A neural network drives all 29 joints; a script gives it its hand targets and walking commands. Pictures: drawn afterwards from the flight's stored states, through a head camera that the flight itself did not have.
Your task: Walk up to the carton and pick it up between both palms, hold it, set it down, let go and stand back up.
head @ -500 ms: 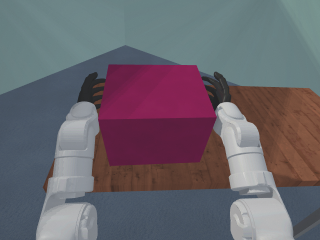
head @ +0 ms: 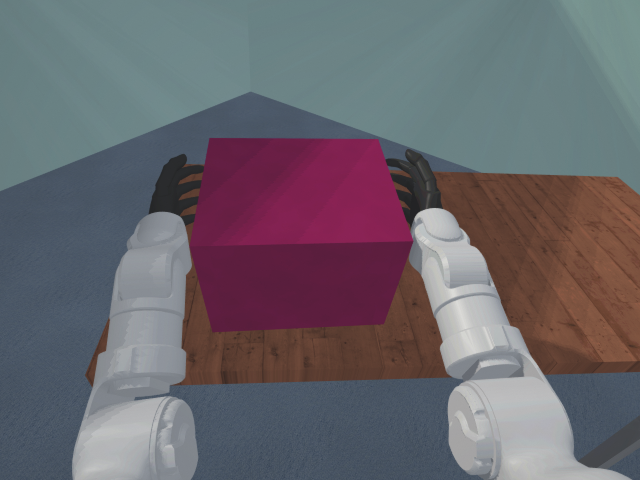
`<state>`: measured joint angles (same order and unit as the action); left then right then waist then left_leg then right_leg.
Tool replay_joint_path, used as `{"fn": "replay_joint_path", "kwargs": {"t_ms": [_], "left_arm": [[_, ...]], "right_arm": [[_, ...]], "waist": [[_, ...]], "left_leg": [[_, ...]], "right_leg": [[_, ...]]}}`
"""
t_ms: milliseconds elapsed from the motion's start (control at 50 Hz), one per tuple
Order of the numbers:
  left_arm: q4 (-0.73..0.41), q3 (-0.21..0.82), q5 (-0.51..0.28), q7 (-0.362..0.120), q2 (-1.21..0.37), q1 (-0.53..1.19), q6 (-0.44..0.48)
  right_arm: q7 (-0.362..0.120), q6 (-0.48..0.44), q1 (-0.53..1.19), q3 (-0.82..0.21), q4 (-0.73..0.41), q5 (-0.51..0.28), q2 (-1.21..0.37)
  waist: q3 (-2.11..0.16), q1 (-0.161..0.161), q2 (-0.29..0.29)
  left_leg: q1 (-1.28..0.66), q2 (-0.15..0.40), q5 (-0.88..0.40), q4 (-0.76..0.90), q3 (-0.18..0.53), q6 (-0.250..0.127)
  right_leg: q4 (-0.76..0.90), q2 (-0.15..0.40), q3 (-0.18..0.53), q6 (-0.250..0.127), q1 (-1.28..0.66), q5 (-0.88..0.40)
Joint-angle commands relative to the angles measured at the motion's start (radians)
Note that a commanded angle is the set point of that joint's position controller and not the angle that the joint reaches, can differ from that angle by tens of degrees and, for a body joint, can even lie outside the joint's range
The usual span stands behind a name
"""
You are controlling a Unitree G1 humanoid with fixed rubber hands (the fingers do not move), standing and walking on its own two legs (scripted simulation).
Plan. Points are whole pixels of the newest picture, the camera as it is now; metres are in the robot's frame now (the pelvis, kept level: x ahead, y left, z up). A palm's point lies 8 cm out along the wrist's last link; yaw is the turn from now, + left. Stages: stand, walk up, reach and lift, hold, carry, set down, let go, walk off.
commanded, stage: set down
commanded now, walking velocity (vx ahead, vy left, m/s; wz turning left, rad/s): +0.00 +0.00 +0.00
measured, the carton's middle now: (298, 232) +0.40 +0.03 +0.15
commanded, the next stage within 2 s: none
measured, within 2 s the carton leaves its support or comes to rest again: neither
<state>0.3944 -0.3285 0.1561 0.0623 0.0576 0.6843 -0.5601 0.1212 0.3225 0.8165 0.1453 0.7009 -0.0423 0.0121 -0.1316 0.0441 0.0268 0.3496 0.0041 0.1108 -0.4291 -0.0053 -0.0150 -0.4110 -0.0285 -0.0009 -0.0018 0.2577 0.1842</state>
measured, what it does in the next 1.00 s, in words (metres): stands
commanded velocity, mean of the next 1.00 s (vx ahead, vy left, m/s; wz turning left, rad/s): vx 0.00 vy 0.00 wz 0.00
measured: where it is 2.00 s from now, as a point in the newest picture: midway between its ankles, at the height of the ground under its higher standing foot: outside the picture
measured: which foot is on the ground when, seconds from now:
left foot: down 0.00-1.00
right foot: down 0.00-1.00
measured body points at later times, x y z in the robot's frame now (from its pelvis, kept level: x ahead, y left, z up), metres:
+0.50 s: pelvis +0.02 -0.01 +0.00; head -0.01 +0.01 +0.45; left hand +0.41 +0.18 +0.15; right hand +0.44 -0.13 +0.16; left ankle +0.07 +0.10 -0.74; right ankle +0.02 -0.12 -0.74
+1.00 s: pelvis +0.02 -0.02 +0.00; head +0.01 +0.00 +0.45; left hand +0.41 +0.19 +0.13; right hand +0.45 -0.12 +0.14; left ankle +0.07 +0.10 -0.74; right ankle +0.02 -0.12 -0.74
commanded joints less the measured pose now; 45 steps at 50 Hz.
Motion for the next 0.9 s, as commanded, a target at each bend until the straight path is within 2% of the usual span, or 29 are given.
{"fn": "replay_joint_path", "kwargs": {"t_ms": [0,20,40,60,80,100,120,160,200,220,280,300,320,360,380,420,440,480,540,620,660,680,700,740,760,800,820,840,880], "left_arm": [[-0.107,0.404,-0.001,-0.160,-0.667,0.884,0.139],[-0.110,0.396,-0.018,-0.147,-0.650,0.874,0.160],[-0.130,0.417,-0.001,-0.132,-0.660,0.885,0.173],[-0.077,0.389,0.015,-0.129,-0.642,0.802,0.167],[-0.073,0.411,-0.015,-0.127,-0.656,0.808,0.162],[-0.012,0.381,-0.003,-0.126,-0.635,0.750,0.169],[0.019,0.360,0.010,-0.131,-0.642,0.795,0.173],[-0.065,0.409,0.000,-0.107,-0.666,0.794,0.190],[-0.056,0.416,-0.007,-0.093,-0.659,0.801,0.202],[-0.025,0.395,-0.006,-0.088,-0.659,0.790,0.206],[-0.009,0.380,-0.021,-0.086,-0.640,0.761,0.192],[-0.019,0.362,0.009,-0.089,-0.617,0.728,0.183],[-0.044,0.377,-0.026,-0.081,-0.635,0.767,0.191],[-0.062,0.386,-0.006,-0.074,-0.648,0.792,0.200],[-0.123,0.431,-0.031,-0.066,-0.670,0.799,0.208],[0.013,0.362,-0.001,-0.076,-0.639,0.749,0.204],[-0.056,0.380,-0.009,-0.073,-0.651,0.728,0.202],[-0.112,0.415,-0.028,-0.069,-0.662,0.747,0.219],[-0.053,0.375,0.008,-0.072,-0.639,0.646,0.204],[-0.076,0.369,-0.002,-0.062,-0.628,0.644,0.221],[-0.035,0.339,0.020,-0.079,-0.617,0.586,0.206],[-0.035,0.340,0.021,-0.083,-0.613,0.599,0.204],[-0.004,0.329,0.013,-0.088,-0.616,0.605,0.204],[0.013,0.305,0.038,-0.089,-0.587,0.641,0.204],[-0.051,0.364,0.020,-0.082,-0.648,0.694,0.222],[-0.057,0.402,-0.030,-0.064,-0.681,0.727,0.258],[-0.031,0.392,-0.029,-0.057,-0.679,0.708,0.269],[0.009,0.372,-0.023,-0.064,-0.651,0.675,0.268],[0.081,0.301,0.029,-0.072,-0.615,0.668,0.257]], "right_arm": [[-0.198,-0.214,0.870,-0.173,-0.159,-0.020,-0.487],[-0.201,-0.232,0.850,-0.201,-0.124,-0.035,-0.512],[-0.205,-0.249,0.834,-0.209,-0.119,-0.033,-0.514],[-0.197,-0.267,0.830,-0.210,-0.117,-0.048,-0.494],[-0.197,-0.270,0.828,-0.196,-0.120,-0.044,-0.446],[-0.196,-0.273,0.833,-0.218,-0.114,-0.035,-0.459],[-0.207,-0.273,0.817,-0.157,-0.034,-0.020,-0.433],[-0.210,-0.292,0.809,-0.221,-0.070,-0.042,-0.471],[-0.221,-0.308,0.823,-0.199,-0.042,-0.047,-0.414],[-0.223,-0.309,0.855,-0.205,-0.039,-0.052,-0.432],[-0.226,-0.303,0.812,-0.200,-0.023,-0.057,-0.394],[-0.226,-0.292,0.784,-0.180,0.007,-0.053,-0.355],[-0.233,-0.297,0.835,-0.213,-0.037,-0.061,-0.400],[-0.237,-0.292,0.784,-0.196,0.044,-0.050,-0.419],[-0.233,-0.302,0.806,-0.224,0.003,-0.067,-0.422],[-0.243,-0.307,0.797,-0.155,0.060,-0.025,-0.375],[-0.245,-0.307,0.774,-0.198,0.033,-0.057,-0.386],[-0.232,-0.317,0.774,-0.239,0.002,-0.074,-0.414],[-0.237,-0.316,0.759,-0.240,-0.019,-0.074,-0.383],[-0.234,-0.313,0.766,-0.261,0.005,-0.102,-0.396],[-0.231,-0.298,0.714,-0.235,0.026,-0.072,-0.371],[-0.234,-0.295,0.714,-0.247,0.024,-0.066,-0.377],[-0.234,-0.300,0.739,-0.213,0.037,-0.056,-0.348],[-0.246,-0.290,0.721,-0.140,0.110,-0.018,-0.329],[-0.253,-0.314,0.758,-0.161,0.065,-0.018,-0.358],[-0.251,-0.349,0.810,-0.188,0.019,-0.020,-0.396],[-0.252,-0.352,0.826,-0.220,-0.007,-0.038,-0.417],[-0.242,-0.351,0.828,-0.222,-0.008,-0.030,-0.409],[-0.253,-0.322,0.765,-0.133,0.152,0.011,-0.367]], "waist": [[-0.449,-0.050,-0.133],[-0.472,-0.070,-0.114],[-0.483,-0.082,-0.153],[-0.451,-0.088,-0.119],[-0.458,-0.067,-0.119],[-0.393,-0.098,-0.075],[-0.382,-0.081,-0.094],[-0.463,-0.106,-0.108],[-0.435,-0.100,-0.132],[-0.414,-0.127,-0.093],[-0.414,-0.099,-0.066],[-0.366,-0.108,-0.099],[-0.446,-0.135,-0.053],[-0.416,-0.120,-0.083],[-0.465,-0.125,-0.082],[-0.410,-0.103,-0.105],[-0.455,-0.128,-0.095],[-0.454,-0.132,-0.090],[-0.467,-0.155,-0.102],[-0.479,-0.190,-0.086],[-0.421,-0.164,-0.082],[-0.401,-0.188,-0.061],[-0.383,-0.171,-0.054],[-0.315,-0.151,-0.091],[-0.401,-0.154,-0.128],[-0.519,-0.157,-0.104],[-0.532,-0.184,-0.091],[-0.484,-0.172,-0.074],[-0.317,-0.181,-0.076]], "left_leg": [[-0.484,0.018,0.020,0.142,-0.010,0.064],[-0.482,0.010,-0.026,0.129,-0.021,0.061],[-0.506,0.011,-0.079,0.111,-0.014,0.080],[-0.525,0.015,-0.124,0.100,-0.019,0.066],[-0.554,0.021,-0.130,0.102,-0.020,0.071],[-0.525,0.013,-0.117,0.113,-0.020,0.055],[-0.504,0.018,-0.024,0.131,-0.028,0.054],[-0.548,0.020,-0.145,0.097,-0.025,0.061],[-0.531,0.034,-0.134,0.105,-0.007,0.077],[-0.516,0.031,-0.129,0.107,0.001,0.072],[-0.538,0.029,-0.116,0.098,-0.006,0.051],[-0.512,0.026,-0.117,0.107,-0.011,0.057],[-0.536,0.029,-0.111,0.104,-0.010,0.048],[-0.557,0.032,-0.157,0.098,-0.019,0.060],[-0.578,0.034,-0.226,0.078,-0.006,0.067],[-0.527,0.029,-0.136,0.092,-0.010,0.064],[-0.565,0.031,-0.238,0.078,-0.012,0.069],[-0.582,0.029,-0.344,0.046,-0.008,0.074],[-0.601,0.027,-0.414,0.037,-0.010,0.069],[-0.599,0.030,-0.407,0.025,-0.013,0.073],[-0.584,0.022,-0.403,0.038,-0.012,0.066],[-0.564,0.024,-0.373,0.050,-0.019,0.063],[-0.561,0.027,-0.348,0.054,-0.016,0.057],[-0.508,0.026,-0.271,0.083,-0.021,0.071],[-0.552,0.031,-0.332,0.062,-0.013,0.088],[-0.561,0.034,-0.368,0.039,-0.006,0.093],[-0.526,0.026,-0.374,0.031,-0.011,0.084],[-0.542,0.026,-0.371,0.036,-0.011,0.071],[-0.492,0.031,-0.237,0.093,-0.023,0.069]], "right_leg": [[0.131,-0.011,-0.075,0.000,-0.114,0.086],[0.136,-0.009,-0.066,0.010,-0.127,0.065],[0.123,-0.012,-0.071,0.001,-0.125,0.031],[0.145,-0.017,-0.067,0.008,-0.130,0.004],[0.154,-0.020,-0.074,0.003,-0.105,0.013],[0.159,-0.019,-0.076,0.011,-0.116,0.034],[0.167,-0.015,-0.065,0.006,-0.100,0.113],[0.144,-0.025,-0.076,0.003,-0.105,0.012],[0.153,-0.030,-0.075,-0.004,-0.076,0.052],[0.158,-0.031,-0.067,-0.002,-0.090,0.071],[0.177,-0.019,-0.064,-0.002,-0.068,0.069],[0.177,-0.025,-0.065,-0.008,-0.072,0.081],[0.172,-0.026,-0.064,-0.001,-0.064,0.089],[0.156,-0.027,-0.069,-0.005,-0.047,0.050],[0.156,-0.034,-0.071,-0.003,-0.052,-0.001],[0.173,-0.020,-0.064,-0.010,-0.050,0.070],[0.168,-0.027,-0.070,0.000,-0.046,0.023],[0.153,-0.032,-0.068,0.005,-0.055,-0.053],[0.165,-0.030,-0.060,-0.001,-0.057,-0.084],[0.148,-0.038,-0.048,-0.001,-0.066,-0.110],[0.166,-0.031,-0.051,0.003,-0.084,-0.111],[0.160,-0.031,-0.051,0.007,-0.100,-0.101],[0.158,-0.030,-0.051,0.006,-0.070,-0.073],[0.161,-0.028,-0.056,-0.001,-0.067,-0.007],[0.148,-0.026,-0.069,-0.007,-0.044,-0.032],[0.146,-0.033,-0.070,-0.012,-0.033,-0.055],[0.140,-0.029,-0.061,-0.005,-0.048,-0.078],[0.150,-0.024,-0.057,0.000,-0.052,-0.107],[0.171,-0.020,-0.057,-0.005,-0.036,0.027]]}}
